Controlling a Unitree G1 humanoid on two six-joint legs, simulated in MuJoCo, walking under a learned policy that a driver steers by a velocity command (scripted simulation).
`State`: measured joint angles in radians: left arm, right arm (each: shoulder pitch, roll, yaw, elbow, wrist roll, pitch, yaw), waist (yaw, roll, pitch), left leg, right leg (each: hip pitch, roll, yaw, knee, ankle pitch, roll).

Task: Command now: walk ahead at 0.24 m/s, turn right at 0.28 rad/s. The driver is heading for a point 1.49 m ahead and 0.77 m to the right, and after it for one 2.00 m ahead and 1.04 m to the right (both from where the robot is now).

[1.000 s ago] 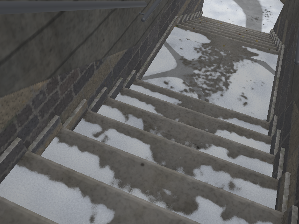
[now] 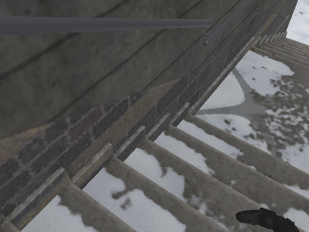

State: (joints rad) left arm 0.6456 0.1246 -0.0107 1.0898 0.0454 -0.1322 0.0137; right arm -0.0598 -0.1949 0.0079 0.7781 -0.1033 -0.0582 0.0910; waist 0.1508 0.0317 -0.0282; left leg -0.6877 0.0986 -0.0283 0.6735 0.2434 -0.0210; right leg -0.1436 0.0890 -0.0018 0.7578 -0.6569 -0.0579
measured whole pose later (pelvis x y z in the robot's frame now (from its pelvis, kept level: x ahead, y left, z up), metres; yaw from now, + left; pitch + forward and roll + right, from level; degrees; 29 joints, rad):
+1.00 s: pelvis +0.07 +0.06 -0.13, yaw -32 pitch -2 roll +2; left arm 0.21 0.23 0.00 0.64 0.02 0.06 0.07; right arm 0.05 -0.22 -0.01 0.56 -0.03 0.15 -0.06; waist 0.05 0.06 0.05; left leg -0.90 -0.14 0.03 2.19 -0.45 -0.09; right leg -0.52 0.12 0.19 0.60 -0.03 -0.03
